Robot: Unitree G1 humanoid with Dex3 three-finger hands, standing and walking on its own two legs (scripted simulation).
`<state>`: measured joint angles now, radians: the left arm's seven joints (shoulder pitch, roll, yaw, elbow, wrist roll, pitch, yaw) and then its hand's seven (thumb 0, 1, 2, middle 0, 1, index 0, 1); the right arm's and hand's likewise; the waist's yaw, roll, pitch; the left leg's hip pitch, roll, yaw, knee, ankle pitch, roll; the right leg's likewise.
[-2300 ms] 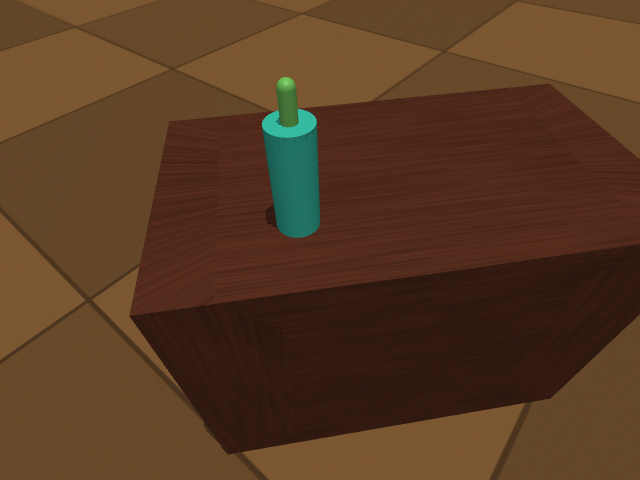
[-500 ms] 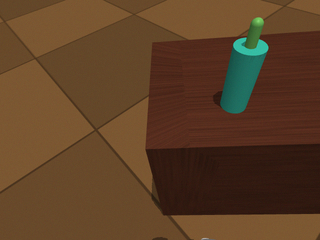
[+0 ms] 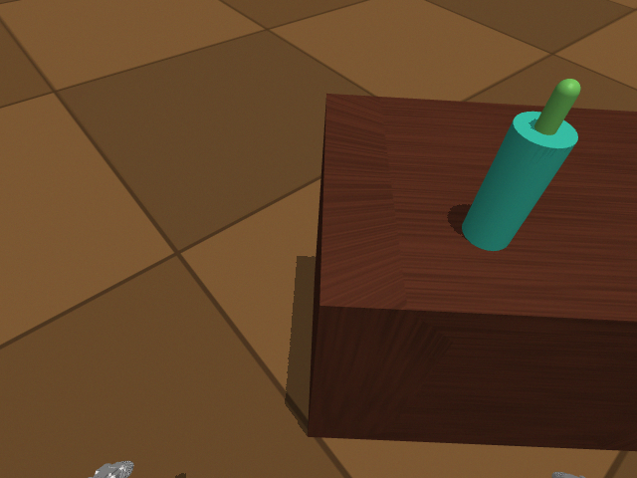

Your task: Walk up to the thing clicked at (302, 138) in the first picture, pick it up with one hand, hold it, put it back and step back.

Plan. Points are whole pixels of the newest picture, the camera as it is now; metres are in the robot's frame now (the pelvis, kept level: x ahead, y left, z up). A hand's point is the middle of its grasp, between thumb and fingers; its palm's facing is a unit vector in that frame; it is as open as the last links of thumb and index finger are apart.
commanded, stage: walk up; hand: right
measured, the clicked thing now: (521, 170) +0.51 -0.25 +0.12
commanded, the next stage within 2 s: stand in 1.50 s
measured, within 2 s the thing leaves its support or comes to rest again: neither
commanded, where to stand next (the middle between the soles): +0.05 -0.03 m, yaw -1 degrees
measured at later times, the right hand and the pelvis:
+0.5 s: hand out of the picture +0.10 -0.28 -0.14, palm faces -0.07 +0.94 -0.34, open 7.4 cm; pelvis +0.00 -0.04 +0.01, yaw +1 degrees
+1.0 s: hand out of the picture +0.08 -0.29 -0.14, palm faces -0.08 +0.92 -0.38, open 7.4 cm; pelvis +0.00 -0.04 +0.01, yaw +2 degrees
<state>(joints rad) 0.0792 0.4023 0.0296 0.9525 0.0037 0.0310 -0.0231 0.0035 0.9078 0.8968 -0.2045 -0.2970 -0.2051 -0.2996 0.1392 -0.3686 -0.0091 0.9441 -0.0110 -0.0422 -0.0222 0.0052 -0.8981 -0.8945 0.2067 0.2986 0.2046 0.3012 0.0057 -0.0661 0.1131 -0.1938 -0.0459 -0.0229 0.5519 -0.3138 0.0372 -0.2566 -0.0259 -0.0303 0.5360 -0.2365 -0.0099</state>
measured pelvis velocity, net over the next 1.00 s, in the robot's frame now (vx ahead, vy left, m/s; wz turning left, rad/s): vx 0.00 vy -0.04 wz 0.03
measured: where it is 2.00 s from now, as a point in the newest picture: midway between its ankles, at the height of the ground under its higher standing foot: outside the picture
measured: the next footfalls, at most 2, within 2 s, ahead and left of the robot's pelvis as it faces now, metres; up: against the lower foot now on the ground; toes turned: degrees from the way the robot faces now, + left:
none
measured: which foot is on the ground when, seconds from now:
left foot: down 0.00-1.00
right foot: down 0.00-1.00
